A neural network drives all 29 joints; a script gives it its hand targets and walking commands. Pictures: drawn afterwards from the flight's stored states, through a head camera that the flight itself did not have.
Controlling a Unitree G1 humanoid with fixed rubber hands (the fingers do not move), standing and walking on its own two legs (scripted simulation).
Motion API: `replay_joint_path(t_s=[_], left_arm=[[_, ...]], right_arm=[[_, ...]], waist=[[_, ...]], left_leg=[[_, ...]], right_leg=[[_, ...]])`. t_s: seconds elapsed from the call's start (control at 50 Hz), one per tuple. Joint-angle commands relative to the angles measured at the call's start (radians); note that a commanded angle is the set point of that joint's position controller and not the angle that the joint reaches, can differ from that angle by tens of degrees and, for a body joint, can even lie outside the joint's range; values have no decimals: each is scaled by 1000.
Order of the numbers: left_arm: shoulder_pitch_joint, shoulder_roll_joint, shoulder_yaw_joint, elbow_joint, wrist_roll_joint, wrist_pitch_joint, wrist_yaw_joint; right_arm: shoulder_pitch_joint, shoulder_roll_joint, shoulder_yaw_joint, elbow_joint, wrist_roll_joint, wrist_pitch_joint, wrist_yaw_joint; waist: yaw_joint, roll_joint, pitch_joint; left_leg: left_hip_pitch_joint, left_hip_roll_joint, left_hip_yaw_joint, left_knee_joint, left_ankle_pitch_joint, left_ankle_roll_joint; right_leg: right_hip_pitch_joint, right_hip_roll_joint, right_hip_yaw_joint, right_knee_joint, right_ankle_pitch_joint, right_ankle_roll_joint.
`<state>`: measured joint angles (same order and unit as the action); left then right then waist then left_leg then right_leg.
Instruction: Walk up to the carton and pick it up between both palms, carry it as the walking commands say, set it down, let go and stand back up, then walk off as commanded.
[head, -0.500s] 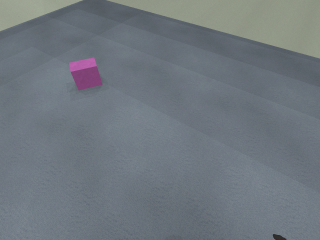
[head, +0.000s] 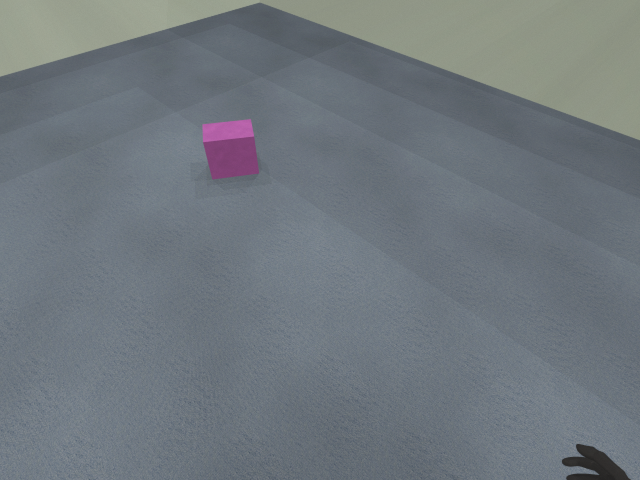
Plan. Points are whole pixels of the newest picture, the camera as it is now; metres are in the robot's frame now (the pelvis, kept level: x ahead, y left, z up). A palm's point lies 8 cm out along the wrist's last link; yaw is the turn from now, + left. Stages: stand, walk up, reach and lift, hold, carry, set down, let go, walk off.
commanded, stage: walk up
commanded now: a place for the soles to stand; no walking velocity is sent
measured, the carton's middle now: (231, 149) +1.72 +0.43 -0.66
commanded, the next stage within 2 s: none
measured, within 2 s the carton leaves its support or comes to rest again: neither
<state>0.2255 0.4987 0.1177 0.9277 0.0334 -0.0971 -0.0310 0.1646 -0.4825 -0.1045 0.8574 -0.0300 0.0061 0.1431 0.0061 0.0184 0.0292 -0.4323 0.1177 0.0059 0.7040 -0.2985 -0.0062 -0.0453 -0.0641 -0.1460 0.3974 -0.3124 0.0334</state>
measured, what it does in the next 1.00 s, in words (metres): walks ahead: left foot, then right foot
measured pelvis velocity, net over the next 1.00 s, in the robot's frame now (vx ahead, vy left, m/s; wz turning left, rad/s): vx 0.42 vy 0.13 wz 0.25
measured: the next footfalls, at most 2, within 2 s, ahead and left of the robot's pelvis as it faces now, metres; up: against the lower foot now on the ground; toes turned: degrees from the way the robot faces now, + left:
left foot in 0.06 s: +0.14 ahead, +0.17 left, +0.00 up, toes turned +5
right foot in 0.30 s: +0.20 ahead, -0.07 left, +0.00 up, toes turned +1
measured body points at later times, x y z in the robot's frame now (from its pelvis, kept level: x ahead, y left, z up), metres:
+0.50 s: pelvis +0.18 +0.05 +0.00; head +0.19 +0.03 +0.45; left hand +0.15 +0.42 -0.07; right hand +0.38 -0.24 -0.10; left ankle +0.23 +0.22 -0.69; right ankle +0.16 -0.07 -0.74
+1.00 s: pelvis +0.42 +0.13 -0.02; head +0.42 +0.12 +0.43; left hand +0.44 +0.48 -0.09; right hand +0.59 -0.18 -0.10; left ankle +0.36 +0.26 -0.74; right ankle +0.56 +0.04 -0.74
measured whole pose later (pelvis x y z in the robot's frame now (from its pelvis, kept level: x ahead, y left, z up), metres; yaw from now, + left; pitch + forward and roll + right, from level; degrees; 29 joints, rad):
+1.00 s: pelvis +0.42 +0.13 -0.02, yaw +14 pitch -2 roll +2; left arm 0.30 0.47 0.06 0.81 0.02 -0.10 -0.08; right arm 0.30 -0.50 -0.06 0.75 0.00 -0.07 0.07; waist -0.03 -0.01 0.01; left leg -0.22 0.02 0.04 0.65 -0.40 0.01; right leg -0.45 -0.08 -0.05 0.65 -0.23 -0.05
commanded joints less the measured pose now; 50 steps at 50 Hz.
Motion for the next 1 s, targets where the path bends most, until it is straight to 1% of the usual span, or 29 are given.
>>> replay_joint_path(t_s=[0.0,0.02,0.04,0.06,0.08,0.1,0.14,0.18,0.2,0.24,0.26,0.28,0.3,0.34,0.38,0.42,0.46,0.52,0.56,0.62,0.64,0.66,0.68,0.7,0.78,0.84,0.88,0.94,0.98], left_arm=[[-162,213,47,-127,5,-13,-8],[-147,165,32,-138,14,-9,-10],[-129,80,14,-158,-14,1,-13],[-128,85,-2,-177,-25,2,-10],[-112,183,13,-170,-21,-1,-14],[-81,198,15,-135,-34,-5,-18],[-13,188,0,-109,-47,-9,-25],[8,204,24,-87,-31,1,-33],[36,199,28,-92,-26,5,-34],[159,159,28,-69,-21,-4,-26],[258,197,48,-44,-12,-10,-18],[385,259,71,-28,-8,-12,-5],[282,348,77,-85,4,-27,15],[75,303,51,-170,-5,-40,26],[29,260,58,-181,-14,-46,20],[41,231,49,-174,-8,-52,3],[52,253,53,-156,-19,-61,0],[140,245,42,-143,-27,-54,-6],[148,254,41,-165,-39,-37,-6],[123,236,24,-180,-34,-19,1],[169,172,-1,-200,-44,-20,2],[162,102,-20,-234,-46,-25,2],[138,148,-2,-259,-32,-23,7],[101,222,-4,-227,-34,-18,8],[168,168,-14,-184,-58,-25,-5],[136,158,-11,-177,-31,-8,-25],[125,167,3,-172,-17,-7,-35],[148,159,14,-147,-16,-20,-46],[213,186,35,-118,0,-33,-37]], right_arm=[[87,-180,-66,-38,10,-24,-1],[248,-200,-85,19,1,-31,-20],[343,-302,-109,17,-18,-40,-51],[237,-326,-90,-39,-5,-60,-62],[145,-338,-84,-86,16,-64,-62],[95,-318,-77,-97,32,-65,-64],[8,-265,-48,-132,26,-57,-64],[10,-278,-51,-151,8,-53,-48],[23,-279,-50,-147,2,-54,-48],[-74,-256,-44,-177,2,-53,-53],[-92,-208,-30,-204,2,-55,-55],[-150,-135,-6,-226,13,-54,-60],[-157,-107,-2,-244,22,-49,-74],[-15,-203,-32,-190,29,-57,-68],[25,-213,-45,-162,14,-63,-50],[29,-174,-26,-138,17,-66,-33],[-27,-182,-39,-141,22,-60,-19],[-149,-120,-11,-177,23,-64,-10],[-156,-115,-3,-187,29,-69,-10],[35,-158,-28,-116,10,-75,-34],[187,-220,-53,-81,-2,-75,-55],[326,-331,-84,-66,-8,-77,-74],[310,-354,-74,-116,17,-93,-85],[255,-336,-77,-125,58,-94,-89],[76,-218,-18,-170,38,-93,-100],[37,-253,-23,-196,31,-97,-84],[19,-251,-30,-207,28,-101,-79],[-29,-240,-21,-214,35,-96,-73],[19,-181,8,-210,34,-99,-77]], waist=[[-94,-73,-31],[-177,124,-117],[-239,438,-71],[-152,403,-19],[-98,168,-48],[-49,72,-19],[2,199,-2],[8,111,-5],[15,156,-20],[100,116,-32],[155,36,-72],[232,-243,-76],[178,-263,45],[54,-34,112],[9,-87,16],[28,-147,57],[23,-145,88],[84,-179,91],[75,-188,26],[-32,-84,-98],[-115,83,-225],[-191,347,-273],[-154,192,-282],[-134,30,-259],[-20,77,-145],[12,114,-48],[11,181,-22],[45,126,0],[90,-41,-25]], left_leg=[[342,-58,79,-95,30,24],[504,-92,54,-160,-51,62],[555,113,-301,-421,-388,182],[439,223,-598,-543,-483,240],[343,266,-710,-576,-570,279],[296,230,-596,-498,-461,292],[124,129,-330,-464,-358,237],[64,111,-287,-456,-287,248],[17,94,-274,-470,-333,236],[-135,71,-213,-360,-340,194],[-317,-17,-138,-186,-385,137],[-489,-151,-68,135,-397,87],[-571,-175,-155,382,-214,62],[-454,-87,-237,397,-17,32],[-316,-25,-165,359,5,13],[-277,-38,-111,245,14,-12],[-206,-6,-119,144,92,-8],[-153,-60,23,-57,139,8],[-89,-77,58,-151,106,20],[276,-147,85,-202,69,94],[546,-77,-49,-250,67,184],[795,193,-446,-304,-18,294],[768,302,-736,-376,31,348],[694,278,-571,-319,95,351],[331,100,-189,-267,494,261],[110,149,-205,-362,80,310],[34,100,-186,-379,-143,257],[-88,85,-160,-339,-344,211],[-217,12,-93,-104,-278,161]], right_leg=[[-336,-161,42,26,-215,-154],[-387,-103,1,341,-62,-137],[-642,47,-55,774,-191,-88],[-734,34,110,859,-251,-73],[-671,5,196,847,-183,-67],[-618,-31,204,821,-143,-58],[-460,-42,169,523,-242,-64],[-327,-17,101,369,-253,-68],[-275,24,55,362,-193,-61],[-41,24,57,207,31,-82],[170,44,84,206,39,-88],[240,-124,378,-42,-328,-132],[54,-422,802,-328,-693,-198],[-10,-369,686,-283,-563,-209],[-76,-327,529,-268,-473,-255],[-81,-252,363,-240,-295,-254],[-147,-286,299,-229,-224,-252],[-71,-201,116,-159,56,-217],[-18,-217,106,-103,229,-205],[-104,-178,-3,269,547,-153],[-301,-118,-27,570,421,-109],[-649,26,-37,891,-76,-73],[-741,43,136,954,-205,-67],[-698,-51,197,928,-135,-85],[-485,-71,164,606,-110,-67],[-394,-57,138,403,-114,-74],[-345,-35,100,355,36,-82],[-192,-1,72,242,100,-78],[13,-15,126,200,31,-120]])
